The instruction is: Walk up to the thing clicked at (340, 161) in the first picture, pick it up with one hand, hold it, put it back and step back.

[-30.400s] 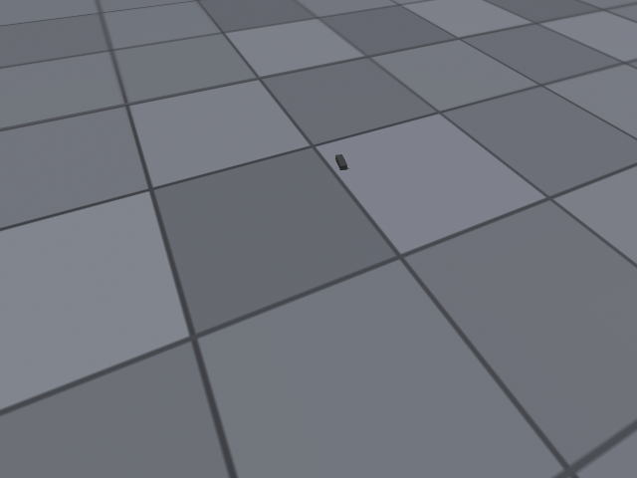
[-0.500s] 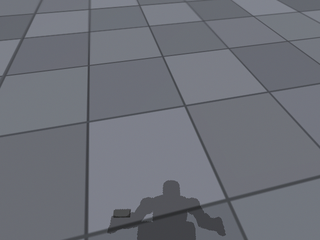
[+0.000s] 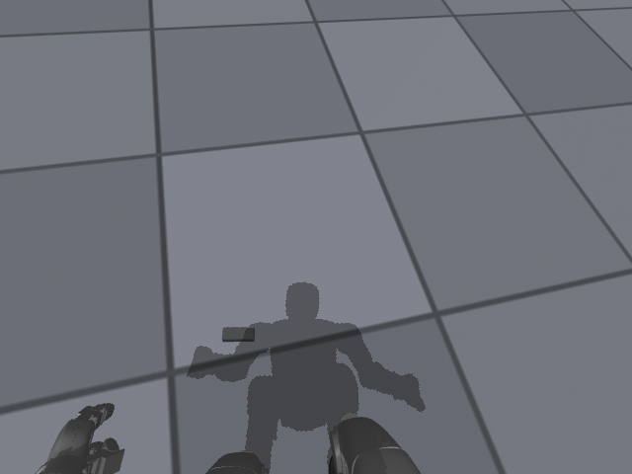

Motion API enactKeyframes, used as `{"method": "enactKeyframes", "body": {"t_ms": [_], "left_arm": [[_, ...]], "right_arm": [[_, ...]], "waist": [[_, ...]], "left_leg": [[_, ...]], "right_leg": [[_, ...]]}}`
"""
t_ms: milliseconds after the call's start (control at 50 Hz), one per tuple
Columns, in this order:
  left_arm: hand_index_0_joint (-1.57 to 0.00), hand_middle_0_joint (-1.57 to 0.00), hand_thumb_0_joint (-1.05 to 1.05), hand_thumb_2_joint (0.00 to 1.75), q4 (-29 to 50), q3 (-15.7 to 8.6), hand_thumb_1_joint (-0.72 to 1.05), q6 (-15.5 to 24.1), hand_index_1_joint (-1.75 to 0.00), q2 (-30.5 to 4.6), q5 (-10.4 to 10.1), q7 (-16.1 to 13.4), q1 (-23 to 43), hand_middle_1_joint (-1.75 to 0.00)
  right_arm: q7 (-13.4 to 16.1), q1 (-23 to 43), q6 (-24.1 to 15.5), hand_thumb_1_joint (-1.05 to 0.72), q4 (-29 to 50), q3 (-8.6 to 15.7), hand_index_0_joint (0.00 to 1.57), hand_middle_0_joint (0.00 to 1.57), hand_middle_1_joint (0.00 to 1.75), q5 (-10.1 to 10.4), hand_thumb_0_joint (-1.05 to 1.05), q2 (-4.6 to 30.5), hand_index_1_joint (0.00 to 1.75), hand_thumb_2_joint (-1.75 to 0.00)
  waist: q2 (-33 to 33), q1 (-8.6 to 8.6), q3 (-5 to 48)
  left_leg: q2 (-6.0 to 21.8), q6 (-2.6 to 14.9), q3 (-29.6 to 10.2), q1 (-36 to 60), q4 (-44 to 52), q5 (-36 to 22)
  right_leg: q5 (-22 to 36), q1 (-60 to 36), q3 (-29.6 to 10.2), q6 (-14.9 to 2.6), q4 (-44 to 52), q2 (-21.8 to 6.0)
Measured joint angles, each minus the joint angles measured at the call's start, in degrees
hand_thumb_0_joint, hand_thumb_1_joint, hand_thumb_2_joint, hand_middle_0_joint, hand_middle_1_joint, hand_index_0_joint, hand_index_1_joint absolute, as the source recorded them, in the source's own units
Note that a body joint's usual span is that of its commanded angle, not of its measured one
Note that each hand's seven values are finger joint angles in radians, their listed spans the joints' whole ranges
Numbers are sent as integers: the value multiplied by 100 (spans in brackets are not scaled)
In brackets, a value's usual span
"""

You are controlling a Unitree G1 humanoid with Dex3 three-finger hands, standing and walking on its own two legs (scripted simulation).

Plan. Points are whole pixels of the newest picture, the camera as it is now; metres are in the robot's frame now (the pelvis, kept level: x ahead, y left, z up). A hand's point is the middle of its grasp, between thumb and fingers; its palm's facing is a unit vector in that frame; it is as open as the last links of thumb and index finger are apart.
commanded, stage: walk up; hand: left
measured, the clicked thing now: (238, 334) +0.49 +0.17 -0.75
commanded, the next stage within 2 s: none
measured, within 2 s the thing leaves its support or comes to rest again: neither
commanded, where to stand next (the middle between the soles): +0.10 -0.07 m, yaw +1 degrees
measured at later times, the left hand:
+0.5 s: hand out of the picture -0.01 +0.24 -0.13, palm faces -0.08 -0.92 -0.40, open 7.3 cm
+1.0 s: hand out of the picture -0.17 +0.23 -0.16, palm faces -0.07 -0.94 -0.34, open 7.3 cm
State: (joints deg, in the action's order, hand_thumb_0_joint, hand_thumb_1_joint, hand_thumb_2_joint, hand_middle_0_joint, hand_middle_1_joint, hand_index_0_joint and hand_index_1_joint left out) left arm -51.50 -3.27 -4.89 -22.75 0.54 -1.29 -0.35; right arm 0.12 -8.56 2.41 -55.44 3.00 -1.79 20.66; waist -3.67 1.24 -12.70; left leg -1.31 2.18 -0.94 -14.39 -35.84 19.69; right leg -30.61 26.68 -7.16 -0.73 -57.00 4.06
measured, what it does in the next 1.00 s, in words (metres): walks backwards: right foot, then left foot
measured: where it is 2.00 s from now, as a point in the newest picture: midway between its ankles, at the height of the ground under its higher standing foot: outside the picture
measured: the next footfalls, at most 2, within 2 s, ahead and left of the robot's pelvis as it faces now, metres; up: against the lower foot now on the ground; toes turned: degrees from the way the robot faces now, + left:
right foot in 0.34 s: -0.07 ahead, -0.13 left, +0.00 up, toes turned -3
left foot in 0.70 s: -0.17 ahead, +0.10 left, +0.00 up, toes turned -3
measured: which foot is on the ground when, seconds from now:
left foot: down 0.00-0.40, up 0.42-0.68, down 0.70-1.00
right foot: up 0.00-0.32, down 0.34-0.72, up 0.74-1.00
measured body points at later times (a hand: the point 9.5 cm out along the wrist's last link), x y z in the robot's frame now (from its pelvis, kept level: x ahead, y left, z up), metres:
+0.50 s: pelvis -0.12 -0.02 +0.00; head -0.08 -0.03 +0.45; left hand -0.01 +0.29 -0.11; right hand -0.02 -0.34 -0.12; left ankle -0.10 +0.11 -0.66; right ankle -0.11 -0.12 -0.73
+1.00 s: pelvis -0.25 -0.03 +0.00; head -0.22 -0.01 +0.44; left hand -0.16 +0.28 -0.14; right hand -0.16 -0.36 -0.09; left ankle -0.21 +0.10 -0.73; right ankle -0.29 -0.18 -0.71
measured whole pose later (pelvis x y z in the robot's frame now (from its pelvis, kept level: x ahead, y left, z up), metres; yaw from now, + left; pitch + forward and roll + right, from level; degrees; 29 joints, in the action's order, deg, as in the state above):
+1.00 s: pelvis -0.25 -0.03 +0.00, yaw -5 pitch -3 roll +0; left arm -49.6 -4.9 -3.0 -23.7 0.8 1.7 -14.2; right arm 0.5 -10.7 -0.6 -48.1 2.6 -2.5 21.2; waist -3.7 -1.3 -6.8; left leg 3.0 -0.2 0.7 -16.5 -35.7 16.8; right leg -28.2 13.9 -5.7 0.8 -41.9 -0.1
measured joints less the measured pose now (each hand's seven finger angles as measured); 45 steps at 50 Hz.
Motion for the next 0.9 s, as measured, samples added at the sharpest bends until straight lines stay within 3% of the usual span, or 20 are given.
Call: {"method": "enactKeyframes", "body": {"t_ms": [60, 120, 240, 340, 380, 400, 420, 460, 500, 540, 580, 640, 700, 740, 780, 800, 840, 900], "left_arm": [[-20, -21, 0, 90, 48, 2, 91, -7, -30, 18, -42, 24, -179, -30], [-20, -21, 0, 90, 113, -31, 91, 10, -30, 20, -14, 43, -386, -30], [-20, -21, 0, 90, 174, -88, 91, 0, -30, -11, 22, 47, -664, -30], [-20, -21, 0, 90, 208, -119, 91, 68, -30, 7, 64, 125, -798, -30], [-20, -20, 0, 90, 167, -125, 91, 113, -30, 143, 105, 156, -809, -30], [-20, -20, 0, 90, 191, -110, 91, 125, -30, 195, 122, 188, -862, -30], [-20, -21, 0, 90, 240, -90, 91, 130, -30, 207, 131, 222, -930, -30], [-21, -21, 0, 90, 326, -82, 91, 124, -30, 194, 150, 243, -1025, -30], [-21, -21, 0, 90, 394, -85, 91, 108, -30, 220, 147, 215, -1061, -30], [-21, -21, 0, 90, 487, -101, 90, 91, -30, 249, 155, 189, -1036, -30], [-21, -21, 0, 90, 633, -112, 90, 81, -30, 249, 182, 170, -967, -30], [-21, -21, 0, 90, 892, -126, 90, 68, -30, 208, 228, 155, -789, -30], [-21, -21, 0, 90, 1097, -131, 90, 54, -30, 104, 178, 175, -607, -30], [-21, -21, 0, 90, 1046, -179, 90, -6, -30, -2, 133, 175, -573, -30], [-20, -21, 0, 90, 877, -168, 91, -96, -30, 67, 137, 171, -669, -30], [-20, -21, 0, 90, 794, -153, 91, -132, -30, 95, 133, 190, -705, -30], [-20, -21, 0, 90, 707, -159, 91, -120, -30, 89, 80, 234, -830, -30], [-21, -21, 0, 90, 603, -205, 91, -28, -30, 17, 36, 280, -1066, -30]], "right_arm": [[72, -58, 0, -90, 63, -35, 21, 20, 30, -15, 1, -87, 30, -90], [140, -3, -45, -90, 203, -27, 21, 20, 30, 34, 1, -105, 30, -90], [199, 244, -99, -90, 542, -31, 21, 21, 30, 87, 1, -77, 30, -90], [145, 409, -41, -90, 709, -38, 21, 21, 30, 92, 0, 51, 30, -90], [132, 474, 16, -90, 668, -3, 21, 21, 30, 117, 1, 175, 30, -90], [134, 453, 46, -90, 643, 16, 21, 20, 30, 136, 1, 209, 30, -90], [149, 411, 71, -90, 613, 30, 21, 20, 30, 154, 1, 205, 30, -90], [160, 320, 96, -90, 557, 32, 21, 20, 30, 187, 1, 168, 30, -90], [137, 203, 74, -90, 540, 6, 21, 20, 30, 214, 1, 198, 30, -90], [158, 78, 27, -90, 555, -10, 21, 20, 30, 225, 1, 253, 30, -90], [201, -36, -25, -90, 580, -26, 21, 20, 30, 224, 1, 302, 30, -90], [259, -192, -88, -90, 595, -24, 21, 20, 30, 185, 1, 319, 30, -90], [267, -277, -152, -90, 529, 2, 21, 20, 30, 100, 1, 242, 29, -90], [234, -249, -155, -90, 449, -18, 21, 20, 30, 1, 1, 21, 29, -90], [170, -363, -166, -90, 486, -60, 21, 20, 30, -41, 1, -21, 30, -90], [172, -412, -185, -90, 485, -66, 21, 20, 30, -49, 1, -29, 30, -90], [192, -453, -205, -90, 462, -88, 21, 20, 30, -70, 1, -56, 30, -90], [177, -407, -279, -90, 512, -66, 21, 21, 30, -48, 1, -63, 30, -90]], "waist": [[54, -47, 108], [88, -100, 97], [136, -165, -24], [262, -221, 19], [595, -165, -1], [701, -126, 62], [680, -143, 157], [467, -281, 281], [354, -336, 371], [333, -328, 449], [332, -312, 446], [325, -225, 349], [157, -173, 178], [-285, -305, 28], [-170, -169, 166], [-68, -90, 218], [-12, -116, 341], [-26, -214, 461]], "left_leg": [[82, 36, 68, -11, 362, -281], [111, 50, 182, -65, 456, -415], [160, 67, 433, -296, 208, -491], [292, -39, 595, -642, -271, -464], [487, -115, 421, -743, -472, -470], [465, -128, 262, -810, -536, -349], [300, -149, 92, -926, -823, 174], [-110, -181, -116, -1111, -1800, 933], [-391, -197, -327, -1164, -2545, 1036], [-493, -243, -476, -1116, -2890, 979], [-436, -288, -486, -897, -2702, 979], [-169, -319, -296, -411, -1621, 993], [-66, -223, -51, 150, -150, 274], [-273, -130, 191, 268, -15, 121], [-119, -87, 58, 139, -98, 84], [-20, -82, -62, 105, -70, 24], [131, -117, -105, 82, 128, -156], [283, -204, -33, 8, 299, -344]], "right_leg": [[99, 73, -133, -6, -927, 317], [244, -147, -141, 95, -1048, 297], [179, -779, -25, 248, 174, -19], [671, -1280, 336, 96, 1667, -293], [903, -1390, 524, 21, 1879, -112], [943, -1377, 611, -15, 1898, -69], [959, -1306, 621, -54, 1861, -109], [1042, -1192, 486, -107, 1853, -275], [1237, -1134, 428, -119, 2039, -384], [1433, -1012, 461, -110, 2204, -424], [1579, -863, 524, -98, 2265, -426], [1692, -626, 745, -85, 2172, -437], [1625, -326, 898, -45, 1724, -541], [1264, -196, 563, -57, 1360, -644], [368, -7, 342, -14, 501, -274], [207, 33, 254, -1, 17, -104], [254, 60, -33, -10, -692, 106], [457, -210, -221, 38, -700, 46]]}}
